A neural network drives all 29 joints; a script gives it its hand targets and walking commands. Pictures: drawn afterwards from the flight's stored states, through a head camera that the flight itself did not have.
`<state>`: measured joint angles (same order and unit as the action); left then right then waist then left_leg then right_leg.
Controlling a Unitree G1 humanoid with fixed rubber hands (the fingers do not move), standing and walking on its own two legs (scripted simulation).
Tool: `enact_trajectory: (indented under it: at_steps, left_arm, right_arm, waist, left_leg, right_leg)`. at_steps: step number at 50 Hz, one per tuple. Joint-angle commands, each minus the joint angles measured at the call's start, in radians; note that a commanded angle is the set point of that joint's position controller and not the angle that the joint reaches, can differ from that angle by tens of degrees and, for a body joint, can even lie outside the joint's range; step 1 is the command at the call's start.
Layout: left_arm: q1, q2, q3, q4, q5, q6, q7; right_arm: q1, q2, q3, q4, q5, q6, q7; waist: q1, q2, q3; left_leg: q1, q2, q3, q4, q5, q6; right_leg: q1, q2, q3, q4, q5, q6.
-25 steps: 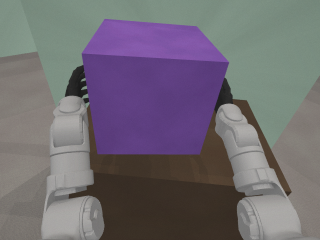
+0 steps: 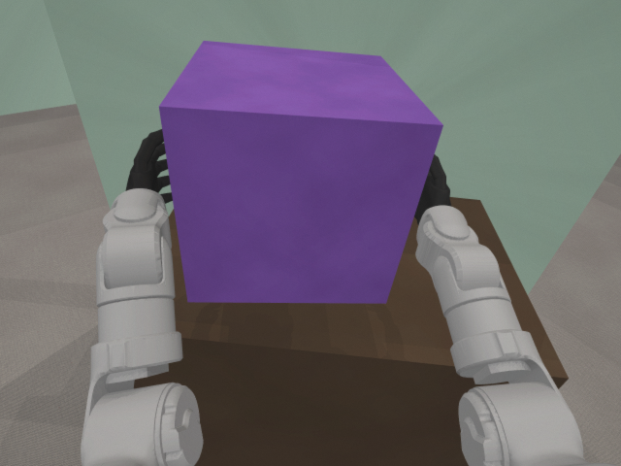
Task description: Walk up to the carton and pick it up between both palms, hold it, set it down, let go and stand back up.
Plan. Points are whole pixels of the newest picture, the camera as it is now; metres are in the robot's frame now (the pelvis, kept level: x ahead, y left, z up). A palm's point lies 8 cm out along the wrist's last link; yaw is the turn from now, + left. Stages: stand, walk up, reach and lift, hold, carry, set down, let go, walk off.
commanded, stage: hold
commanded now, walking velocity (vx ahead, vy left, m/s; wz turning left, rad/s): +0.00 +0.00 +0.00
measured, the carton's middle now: (292, 168) +0.44 +0.01 +0.21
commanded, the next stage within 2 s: none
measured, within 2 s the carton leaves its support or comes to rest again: neither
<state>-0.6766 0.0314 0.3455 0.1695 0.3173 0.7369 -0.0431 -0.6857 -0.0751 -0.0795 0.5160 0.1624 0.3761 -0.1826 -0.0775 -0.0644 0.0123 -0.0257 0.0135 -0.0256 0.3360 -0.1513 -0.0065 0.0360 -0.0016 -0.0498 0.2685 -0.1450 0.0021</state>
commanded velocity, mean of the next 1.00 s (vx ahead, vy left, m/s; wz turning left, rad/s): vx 0.00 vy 0.00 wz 0.00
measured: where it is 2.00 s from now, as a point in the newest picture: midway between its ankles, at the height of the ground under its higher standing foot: outside the picture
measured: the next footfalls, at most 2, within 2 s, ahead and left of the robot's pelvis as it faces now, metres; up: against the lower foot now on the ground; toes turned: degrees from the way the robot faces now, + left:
none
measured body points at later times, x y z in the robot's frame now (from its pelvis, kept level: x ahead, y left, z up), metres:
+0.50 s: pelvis +0.00 +0.00 +0.00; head -0.06 +0.03 +0.45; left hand +0.38 +0.18 +0.22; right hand +0.37 -0.17 +0.21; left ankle +0.03 +0.12 -0.75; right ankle +0.01 -0.12 -0.75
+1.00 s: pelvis +0.00 +0.00 +0.00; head -0.06 +0.03 +0.44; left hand +0.37 +0.18 +0.22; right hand +0.37 -0.17 +0.21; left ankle +0.03 +0.12 -0.75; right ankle +0.01 -0.12 -0.75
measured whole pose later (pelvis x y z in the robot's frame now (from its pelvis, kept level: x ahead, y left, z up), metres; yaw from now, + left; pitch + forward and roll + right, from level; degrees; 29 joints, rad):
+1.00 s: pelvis +0.00 +0.00 +0.00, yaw +0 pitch -9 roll -1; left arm -0.66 0.02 0.34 0.13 0.32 0.76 -0.03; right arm -0.67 -0.08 -0.06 0.49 0.18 0.39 -0.19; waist -0.08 -0.06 0.01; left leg -0.02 0.02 -0.02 0.33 -0.15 -0.01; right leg 0.04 0.00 -0.05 0.26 -0.14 0.00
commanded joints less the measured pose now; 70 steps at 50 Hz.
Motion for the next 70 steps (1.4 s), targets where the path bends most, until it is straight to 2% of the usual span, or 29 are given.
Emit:
enact_trajectory:
  at_steps: [1, 4, 6, 7, 10, 14, 16, 19, 21, 23, 24, 27, 29, 30, 32, 33, 36, 38, 41, 43, 45, 48, 50, 52, 53, 56, 60, 64, 70]
  left_arm:
    - [-0.643, -0.519, -0.499, -0.134, -0.197, -0.049, -0.158]
    - [-0.670, -0.531, -0.544, -0.208, -0.229, -0.066, -0.143]
    - [-0.634, -0.517, -0.527, -0.186, -0.209, -0.058, -0.141]
    - [-0.617, -0.520, -0.536, -0.190, -0.213, -0.052, -0.143]
    - [-0.614, -0.511, -0.514, -0.164, -0.195, -0.044, -0.147]
    - [-0.649, -0.507, -0.512, -0.152, -0.197, -0.040, -0.142]
    - [-0.665, -0.520, -0.534, -0.204, -0.214, -0.048, -0.139]
    - [-0.646, -0.495, -0.502, -0.155, -0.201, -0.043, -0.143]
    - [-0.627, -0.476, -0.456, -0.111, -0.177, -0.041, -0.156]
    - [-0.639, -0.490, -0.470, -0.148, -0.193, -0.045, -0.161]
    - [-0.635, -0.489, -0.472, -0.137, -0.192, -0.044, -0.161]
    - [-0.641, -0.509, -0.513, -0.180, -0.208, -0.053, -0.158]
    - [-0.639, -0.498, -0.499, -0.174, -0.203, -0.052, -0.159]
    - [-0.631, -0.489, -0.477, -0.133, -0.188, -0.046, -0.164]
    - [-0.657, -0.487, -0.475, -0.135, -0.188, -0.048, -0.170]
    - [-0.648, -0.483, -0.470, -0.111, -0.181, -0.044, -0.172]
    - [-0.679, -0.518, -0.537, -0.208, -0.222, -0.052, -0.163]
    - [-0.674, -0.518, -0.526, -0.169, -0.217, -0.053, -0.160]
    - [-0.645, -0.520, -0.532, -0.177, -0.207, -0.053, -0.153]
    - [-0.633, -0.510, -0.520, -0.168, -0.190, -0.043, -0.155]
    - [-0.615, -0.498, -0.483, -0.135, -0.175, -0.030, -0.159]
    - [-0.623, -0.496, -0.470, -0.158, -0.175, -0.030, -0.166]
    - [-0.636, -0.494, -0.490, -0.158, -0.190, -0.038, -0.164]
    - [-0.666, -0.498, -0.479, -0.149, -0.187, -0.047, -0.162]
    - [-0.655, -0.500, -0.487, -0.151, -0.192, -0.050, -0.161]
    - [-0.664, -0.513, -0.506, -0.180, -0.194, -0.055, -0.153]
    - [-0.616, -0.490, -0.479, -0.132, -0.169, -0.043, -0.164]
    - [-0.680, -0.495, -0.455, -0.106, -0.167, -0.045, -0.166]
    - [-0.647, -0.500, -0.510, -0.192, -0.205, -0.056, -0.158]
  right_arm:
    - [-0.875, 0.514, 0.346, -0.366, 0.101, -0.093, 0.153]
    - [-0.872, 0.525, 0.397, -0.419, 0.140, -0.094, 0.141]
    - [-0.839, 0.507, 0.401, -0.394, 0.143, -0.080, 0.138]
    - [-0.816, 0.501, 0.395, -0.396, 0.146, -0.076, 0.137]
    - [-0.805, 0.485, 0.365, -0.352, 0.119, -0.065, 0.147]
    - [-0.839, 0.498, 0.342, -0.345, 0.104, -0.072, 0.158]
    - [-0.850, 0.523, 0.364, -0.379, 0.117, -0.079, 0.158]
    - [-0.848, 0.525, 0.375, -0.362, 0.124, -0.071, 0.148]
    - [-0.858, 0.521, 0.374, -0.349, 0.120, -0.064, 0.139]
    - [-0.860, 0.534, 0.369, -0.377, 0.125, -0.072, 0.134]
    - [-0.867, 0.536, 0.384, -0.375, 0.130, -0.072, 0.133]
    - [-0.855, 0.536, 0.402, -0.405, 0.141, -0.076, 0.126]
    - [-0.840, 0.524, 0.390, -0.383, 0.135, -0.065, 0.124]
    - [-0.826, 0.512, 0.366, -0.351, 0.123, -0.057, 0.123]
    - [-0.831, 0.524, 0.346, -0.334, 0.102, -0.056, 0.129]
    - [-0.816, 0.508, 0.327, -0.313, 0.091, -0.054, 0.131]
    - [-0.833, 0.530, 0.356, -0.379, 0.115, -0.074, 0.138]
    - [-0.861, 0.513, 0.346, -0.391, 0.116, -0.072, 0.136]
    - [-0.821, 0.507, 0.361, -0.377, 0.122, -0.070, 0.138]
    - [-0.819, 0.498, 0.355, -0.357, 0.120, -0.065, 0.140]
    - [-0.815, 0.484, 0.339, -0.326, 0.112, -0.061, 0.145]
    - [-0.824, 0.491, 0.347, -0.325, 0.112, -0.066, 0.148]
    - [-0.839, 0.506, 0.358, -0.361, 0.110, -0.073, 0.148]
    - [-0.867, 0.508, 0.349, -0.359, 0.107, -0.078, 0.149]
    - [-0.856, 0.510, 0.349, -0.355, 0.105, -0.080, 0.150]
    - [-0.850, 0.516, 0.377, -0.374, 0.124, -0.085, 0.145]
    - [-0.809, 0.507, 0.355, -0.329, 0.104, -0.074, 0.142]
    - [-0.868, 0.496, 0.308, -0.301, 0.074, -0.084, 0.158]
    - [-0.840, 0.532, 0.389, -0.401, 0.126, -0.088, 0.136]
  waist:
    - [-0.007, 0.098, -0.399]
    - [-0.021, 0.105, -0.507]
    - [-0.015, 0.105, -0.463]
    - [-0.024, 0.116, -0.457]
    - [-0.022, 0.101, -0.376]
    - [-0.015, 0.111, -0.374]
    - [-0.013, 0.109, -0.439]
    - [-0.003, 0.090, -0.409]
    - [0.009, 0.059, -0.380]
    - [-0.002, 0.063, -0.422]
    - [0.009, 0.063, -0.427]
    - [-0.005, 0.088, -0.461]
    - [-0.012, 0.077, -0.430]
    - [-0.019, 0.071, -0.384]
    - [-0.022, 0.084, -0.368]
    - [-0.024, 0.087, -0.327]
    - [-0.039, 0.114, -0.454]
    - [-0.042, 0.107, -0.438]
    - [-0.035, 0.132, -0.432]
    - [-0.033, 0.121, -0.403]
    - [-0.015, 0.105, -0.342]
    - [-0.004, 0.106, -0.362]
    - [-0.018, 0.084, -0.386]
    - [-0.009, 0.090, -0.389]
    - [-0.017, 0.081, -0.404]
    - [-0.012, 0.101, -0.429]
    - [-0.017, 0.073, -0.359]
    - [-0.012, 0.091, -0.342]
    - [-0.022, 0.078, -0.486]
  left_leg:
    - [0.095, -0.040, 0.053, -0.043, 0.234, -0.006]
    - [0.181, -0.048, 0.038, 0.014, 0.387, -0.027]
    - [0.180, -0.044, 0.041, 0.015, 0.380, -0.030]
    - [0.172, -0.047, 0.040, 0.007, 0.361, -0.032]
    - [0.110, -0.040, 0.045, -0.034, 0.249, -0.024]
    - [0.082, -0.039, 0.050, -0.056, 0.181, -0.011]
    - [0.103, -0.048, 0.047, -0.037, 0.226, -0.010]
    - [0.107, -0.051, 0.050, -0.028, 0.257, -0.005]
    - [0.065, -0.058, 0.060, -0.043, 0.185, 0.014]
    - [0.065, -0.056, 0.063, -0.044, 0.197, 0.014]
    - [0.063, -0.057, 0.062, -0.044, 0.217, 0.014]
    - [0.112, -0.057, 0.055, -0.018, 0.289, -0.006]
    - [0.111, -0.062, 0.058, -0.020, 0.282, -0.010]
    - [0.101, -0.059, 0.052, -0.038, 0.215, -0.006]
    - [0.068, -0.055, 0.059, -0.060, 0.141, 0.003]
    - [0.051, -0.052, 0.056, -0.069, 0.138, 0.005]
    - [0.102, -0.045, 0.044, -0.042, 0.218, -0.015]
    - [0.109, -0.048, 0.037, -0.030, 0.234, -0.016]
    - [0.133, -0.045, 0.040, -0.020, 0.273, -0.026]
    - [0.131, -0.045, 0.046, -0.027, 0.255, -0.026]
    - [0.103, -0.045, 0.057, -0.045, 0.208, -0.015]
    - [0.090, -0.046, 0.061, -0.049, 0.223, -0.011]
    - [0.098, -0.045, 0.054, -0.042, 0.240, -0.007]
    - [0.108, -0.047, 0.052, -0.042, 0.222, -0.007]
    - [0.118, -0.044, 0.054, -0.040, 0.219, -0.009]
    - [0.136, -0.049, 0.050, -0.021, 0.291, -0.013]
    - [0.110, -0.047, 0.061, -0.050, 0.209, -0.002]
    - [0.067, -0.041, 0.059, -0.075, 0.119, 0.003]
    - [0.161, -0.058, 0.049, -0.001, 0.334, -0.007]
  right_leg:
    - [0.050, 0.053, -0.033, -0.036, 0.100, 0.014]
    - [0.058, 0.061, -0.031, -0.020, 0.233, 0.017]
    - [0.050, 0.063, -0.030, -0.023, 0.210, 0.013]
    - [0.056, 0.060, -0.027, -0.032, 0.201, 0.014]
    - [0.021, 0.061, -0.034, -0.044, 0.079, 0.006]
    - [0.020, 0.050, -0.027, -0.042, 0.052, 0.012]
    - [0.039, 0.047, -0.020, -0.030, 0.107, 0.015]
    - [0.052, 0.050, -0.019, -0.031, 0.151, 0.020]
    - [0.071, 0.036, -0.010, -0.036, 0.134, 0.031]
    - [0.093, 0.036, -0.005, -0.033, 0.156, 0.030]
    - [0.095, 0.042, -0.011, -0.029, 0.167, 0.030]
    - [0.092, 0.048, -0.013, -0.019, 0.219, 0.027]
    - [0.075, 0.051, -0.021, -0.027, 0.200, 0.027]
    - [0.059, 0.046, -0.013, -0.039, 0.147, 0.024]
    - [0.045, 0.040, -0.021, -0.046, 0.072, 0.029]
    - [0.036, 0.038, -0.019, -0.050, 0.069, 0.024]
    - [0.060, 0.050, -0.026, -0.030, 0.116, 0.016]
    - [0.041, 0.052, -0.027, -0.033, 0.121, 0.017]
    - [0.042, 0.052, -0.028, -0.030, 0.140, 0.014]
    - [0.033, 0.052, -0.027, -0.035, 0.122, 0.012]
    - [0.040, 0.050, -0.030, -0.046, 0.077, 0.012]
    - [0.053, 0.049, -0.028, -0.040, 0.091, 0.016]
    - [0.060, 0.051, -0.027, -0.039, 0.121, 0.014]
    - [0.051, 0.047, -0.029, -0.036, 0.106, 0.017]
    - [0.049, 0.051, -0.032, -0.039, 0.105, 0.017]
    - [0.059, 0.050, -0.022, -0.029, 0.174, 0.015]
    - [0.054, 0.048, -0.027, -0.047, 0.108, 0.019]
    - [0.034, 0.045, -0.029, -0.048, 0.013, 0.012]
    - [0.095, 0.050, -0.024, -0.024, 0.249, 0.030]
